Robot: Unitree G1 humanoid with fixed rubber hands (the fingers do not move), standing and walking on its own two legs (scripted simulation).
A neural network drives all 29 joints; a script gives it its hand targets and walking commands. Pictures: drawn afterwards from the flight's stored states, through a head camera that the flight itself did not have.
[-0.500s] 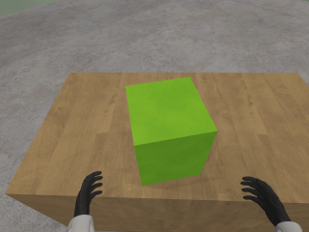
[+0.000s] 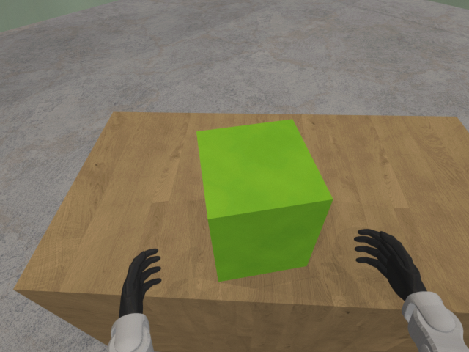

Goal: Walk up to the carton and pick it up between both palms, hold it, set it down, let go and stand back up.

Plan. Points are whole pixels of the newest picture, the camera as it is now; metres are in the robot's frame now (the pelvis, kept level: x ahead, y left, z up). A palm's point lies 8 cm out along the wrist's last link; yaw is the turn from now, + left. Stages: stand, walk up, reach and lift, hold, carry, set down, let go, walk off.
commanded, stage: reach and lift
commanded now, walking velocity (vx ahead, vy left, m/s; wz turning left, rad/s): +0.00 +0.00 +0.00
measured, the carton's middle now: (254, 202) +0.41 -0.01 -0.02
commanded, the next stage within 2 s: none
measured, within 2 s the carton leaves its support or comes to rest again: neither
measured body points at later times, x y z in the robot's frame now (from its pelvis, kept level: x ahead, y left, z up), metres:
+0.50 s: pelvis -0.01 +0.00 +0.00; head +0.01 -0.01 +0.45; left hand +0.28 +0.19 +0.04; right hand +0.33 -0.23 +0.06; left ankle +0.00 +0.12 -0.74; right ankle +0.02 -0.09 -0.74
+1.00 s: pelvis -0.01 +0.00 +0.00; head +0.01 +0.00 +0.45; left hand +0.32 +0.21 +0.10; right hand +0.40 -0.21 +0.11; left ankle +0.00 +0.12 -0.74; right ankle +0.02 -0.09 -0.74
